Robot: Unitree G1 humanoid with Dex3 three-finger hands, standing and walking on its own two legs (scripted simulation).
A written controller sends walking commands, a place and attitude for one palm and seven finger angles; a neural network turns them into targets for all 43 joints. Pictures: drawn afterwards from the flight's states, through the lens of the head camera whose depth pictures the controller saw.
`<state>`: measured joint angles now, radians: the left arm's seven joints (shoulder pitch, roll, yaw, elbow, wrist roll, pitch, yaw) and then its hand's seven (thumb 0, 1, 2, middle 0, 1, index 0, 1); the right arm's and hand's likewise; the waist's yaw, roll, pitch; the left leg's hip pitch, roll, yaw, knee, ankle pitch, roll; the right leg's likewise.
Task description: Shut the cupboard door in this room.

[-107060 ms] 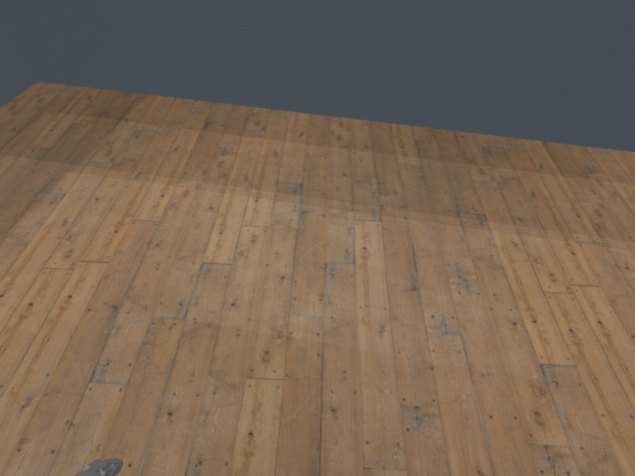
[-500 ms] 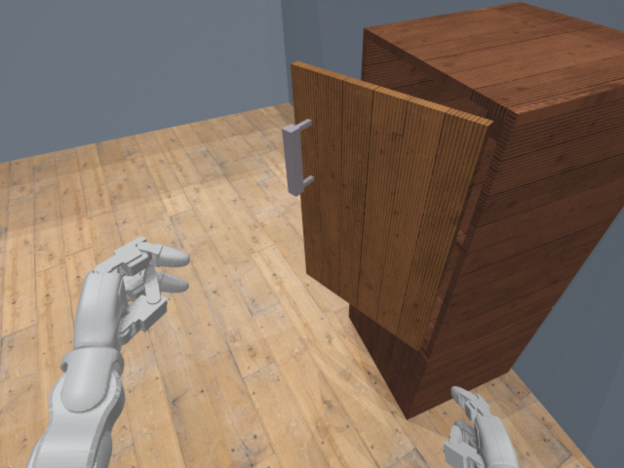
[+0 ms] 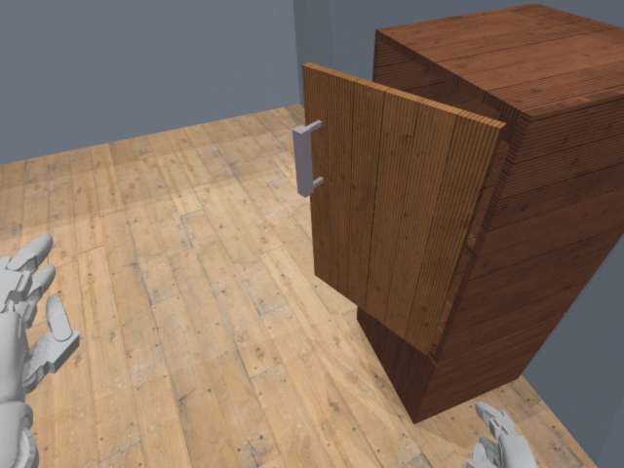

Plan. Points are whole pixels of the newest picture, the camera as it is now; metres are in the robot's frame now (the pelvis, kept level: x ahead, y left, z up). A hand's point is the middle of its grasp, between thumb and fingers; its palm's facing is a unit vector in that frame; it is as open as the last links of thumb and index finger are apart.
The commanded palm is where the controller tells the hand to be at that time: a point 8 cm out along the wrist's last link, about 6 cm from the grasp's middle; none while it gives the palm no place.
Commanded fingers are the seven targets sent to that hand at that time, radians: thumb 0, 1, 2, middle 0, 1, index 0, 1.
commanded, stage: draw the hand back to the body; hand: left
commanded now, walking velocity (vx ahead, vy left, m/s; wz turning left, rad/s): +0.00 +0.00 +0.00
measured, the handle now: (311, 158) +0.67 +0.10 +0.06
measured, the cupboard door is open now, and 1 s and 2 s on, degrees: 25 25 25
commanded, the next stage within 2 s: step back with the hand held close in 0.16 s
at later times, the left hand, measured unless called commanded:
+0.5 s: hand (83, 331) +0.20 +0.27 +0.15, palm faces +0.40 -0.78 -0.48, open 7.4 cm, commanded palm +0.14 +0.31 +0.17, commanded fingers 0.00 0.90 0.90 -0.20 -0.30 -0.20 -0.30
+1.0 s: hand (12, 398) +0.12 +0.29 +0.15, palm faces +0.46 -0.77 -0.45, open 7.4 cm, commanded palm +0.07 +0.32 +0.17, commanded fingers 0.00 0.90 0.90 -0.20 -0.30 -0.20 -0.30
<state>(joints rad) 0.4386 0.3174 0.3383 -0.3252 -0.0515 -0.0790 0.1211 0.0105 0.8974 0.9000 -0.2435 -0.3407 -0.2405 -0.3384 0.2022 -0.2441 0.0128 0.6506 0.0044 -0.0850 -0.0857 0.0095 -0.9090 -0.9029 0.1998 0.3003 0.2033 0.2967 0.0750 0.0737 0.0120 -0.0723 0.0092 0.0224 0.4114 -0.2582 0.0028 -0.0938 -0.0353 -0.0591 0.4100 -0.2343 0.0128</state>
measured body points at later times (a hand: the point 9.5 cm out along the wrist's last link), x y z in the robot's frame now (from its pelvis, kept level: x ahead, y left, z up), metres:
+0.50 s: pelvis -0.01 +0.01 +0.00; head +0.00 -0.01 +0.45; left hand +0.17 +0.31 +0.17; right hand +0.17 -0.24 -0.10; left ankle -0.02 +0.12 -0.74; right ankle +0.00 -0.13 -0.74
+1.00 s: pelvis -0.08 +0.02 -0.02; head -0.07 +0.04 +0.43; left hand +0.09 +0.33 +0.17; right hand +0.09 -0.22 -0.09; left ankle -0.02 +0.12 -0.74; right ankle +0.00 -0.12 -0.74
